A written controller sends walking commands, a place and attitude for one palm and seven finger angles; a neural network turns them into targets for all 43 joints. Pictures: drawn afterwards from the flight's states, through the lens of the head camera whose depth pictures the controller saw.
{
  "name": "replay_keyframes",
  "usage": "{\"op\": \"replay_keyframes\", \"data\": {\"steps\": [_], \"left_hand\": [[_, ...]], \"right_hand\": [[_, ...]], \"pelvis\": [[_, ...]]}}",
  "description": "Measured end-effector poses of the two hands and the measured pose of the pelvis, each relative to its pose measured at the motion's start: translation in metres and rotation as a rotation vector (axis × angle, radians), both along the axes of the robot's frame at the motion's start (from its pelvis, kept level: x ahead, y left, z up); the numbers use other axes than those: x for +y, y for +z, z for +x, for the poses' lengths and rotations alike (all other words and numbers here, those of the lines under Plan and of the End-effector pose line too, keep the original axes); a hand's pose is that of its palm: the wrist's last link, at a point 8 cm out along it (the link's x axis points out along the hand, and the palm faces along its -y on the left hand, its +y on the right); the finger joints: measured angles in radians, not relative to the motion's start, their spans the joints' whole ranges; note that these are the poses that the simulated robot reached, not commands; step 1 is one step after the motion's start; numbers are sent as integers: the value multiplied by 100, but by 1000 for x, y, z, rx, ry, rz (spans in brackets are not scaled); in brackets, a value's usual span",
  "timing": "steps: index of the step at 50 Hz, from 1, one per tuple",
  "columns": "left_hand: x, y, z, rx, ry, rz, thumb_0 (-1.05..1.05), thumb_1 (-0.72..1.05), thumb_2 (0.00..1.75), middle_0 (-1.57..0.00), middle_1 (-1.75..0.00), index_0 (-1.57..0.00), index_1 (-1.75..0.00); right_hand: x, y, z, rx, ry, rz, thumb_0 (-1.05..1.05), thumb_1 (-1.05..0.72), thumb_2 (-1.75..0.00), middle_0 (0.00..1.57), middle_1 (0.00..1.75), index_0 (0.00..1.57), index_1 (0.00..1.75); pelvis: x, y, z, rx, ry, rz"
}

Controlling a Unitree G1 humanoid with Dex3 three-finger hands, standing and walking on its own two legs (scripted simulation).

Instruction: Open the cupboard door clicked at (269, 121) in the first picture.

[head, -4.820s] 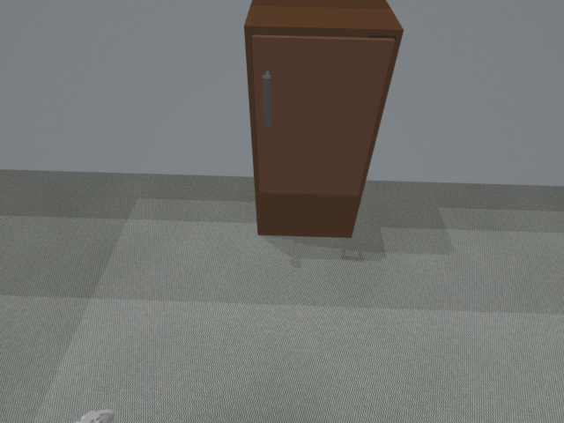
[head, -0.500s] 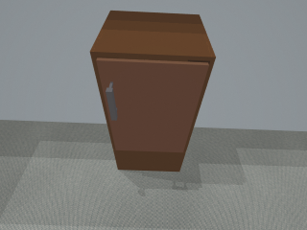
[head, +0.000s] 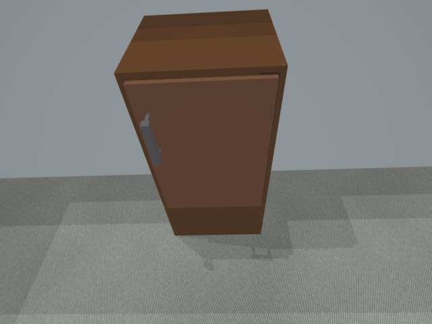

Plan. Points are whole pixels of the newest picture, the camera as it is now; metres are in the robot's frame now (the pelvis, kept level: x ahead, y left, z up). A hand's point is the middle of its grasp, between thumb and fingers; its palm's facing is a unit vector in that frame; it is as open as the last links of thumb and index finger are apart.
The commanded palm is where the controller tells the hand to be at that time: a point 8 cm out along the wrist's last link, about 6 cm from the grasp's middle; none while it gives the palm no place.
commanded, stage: look again from close up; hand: left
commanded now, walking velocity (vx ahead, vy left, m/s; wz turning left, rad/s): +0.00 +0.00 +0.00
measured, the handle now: (152, 139) +0.61 +0.23 -0.05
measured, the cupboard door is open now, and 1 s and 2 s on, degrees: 0 0 0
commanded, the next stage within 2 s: shuffle to correct the standing spot in 0.12 s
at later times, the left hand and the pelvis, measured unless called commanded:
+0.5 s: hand out of the picture +0.01 +0.15 -0.18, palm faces +0.08 -0.98 -0.16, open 7.4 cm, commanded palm none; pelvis +0.04 -0.01 -0.01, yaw +1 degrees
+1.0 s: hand out of the picture +0.11 +0.19 -0.19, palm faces +0.06 -0.97 -0.22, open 7.3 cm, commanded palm none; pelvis +0.09 +0.01 -0.01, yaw +1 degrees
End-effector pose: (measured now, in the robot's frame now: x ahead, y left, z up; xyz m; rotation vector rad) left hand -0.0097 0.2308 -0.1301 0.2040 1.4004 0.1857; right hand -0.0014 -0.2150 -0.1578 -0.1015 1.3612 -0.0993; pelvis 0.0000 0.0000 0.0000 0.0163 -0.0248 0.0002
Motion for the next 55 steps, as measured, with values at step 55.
{"op": "replay_keyframes", "data": {"steps": [55], "left_hand": [[14,-27,110,-48,46,-35,1,91,90,-20,-30,-20,-30]], "right_hand": [[-8,23,157,-155,46,-124,1,-92,-90,20,30,19,29]], "pelvis": [[9,-8,81,22,15,0]]}}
